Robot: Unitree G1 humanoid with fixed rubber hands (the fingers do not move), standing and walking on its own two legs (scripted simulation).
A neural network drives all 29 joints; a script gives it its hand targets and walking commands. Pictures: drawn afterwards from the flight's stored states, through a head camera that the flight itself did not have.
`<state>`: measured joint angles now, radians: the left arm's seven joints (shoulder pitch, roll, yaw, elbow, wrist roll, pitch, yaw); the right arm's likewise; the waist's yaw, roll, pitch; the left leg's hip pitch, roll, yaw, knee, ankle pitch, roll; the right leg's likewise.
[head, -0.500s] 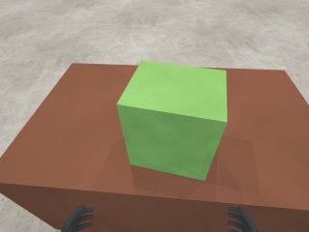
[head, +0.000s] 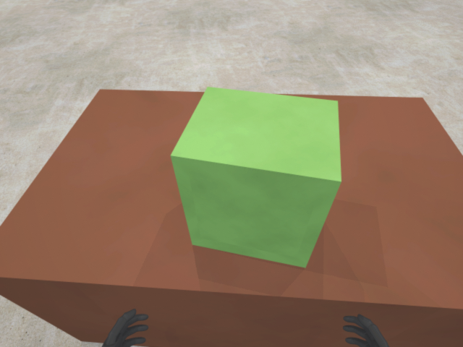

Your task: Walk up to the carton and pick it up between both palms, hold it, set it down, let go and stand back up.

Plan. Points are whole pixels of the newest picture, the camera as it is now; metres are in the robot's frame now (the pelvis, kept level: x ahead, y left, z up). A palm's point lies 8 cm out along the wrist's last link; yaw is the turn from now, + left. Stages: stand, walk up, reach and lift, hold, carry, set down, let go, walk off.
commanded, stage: let go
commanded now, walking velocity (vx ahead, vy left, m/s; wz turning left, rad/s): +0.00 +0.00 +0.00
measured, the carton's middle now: (257, 179) +0.47 -0.02 +0.01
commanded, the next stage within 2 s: stand in 0.30 s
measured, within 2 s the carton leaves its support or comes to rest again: neither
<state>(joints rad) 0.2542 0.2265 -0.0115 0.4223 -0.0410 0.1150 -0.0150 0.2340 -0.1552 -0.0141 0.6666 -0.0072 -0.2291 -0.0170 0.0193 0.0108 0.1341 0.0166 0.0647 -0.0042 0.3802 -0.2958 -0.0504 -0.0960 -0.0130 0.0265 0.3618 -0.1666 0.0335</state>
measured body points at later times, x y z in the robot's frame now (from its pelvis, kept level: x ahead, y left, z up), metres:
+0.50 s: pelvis -0.01 +0.00 -0.01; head -0.01 +0.00 +0.44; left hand +0.12 +0.29 -0.09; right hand +0.12 -0.27 -0.12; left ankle -0.05 +0.14 -0.74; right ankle +0.03 -0.14 -0.74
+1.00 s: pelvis -0.02 +0.00 -0.01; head -0.02 -0.01 +0.44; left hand +0.06 +0.30 -0.12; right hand +0.06 -0.30 -0.14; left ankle -0.05 +0.14 -0.74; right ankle +0.03 -0.14 -0.74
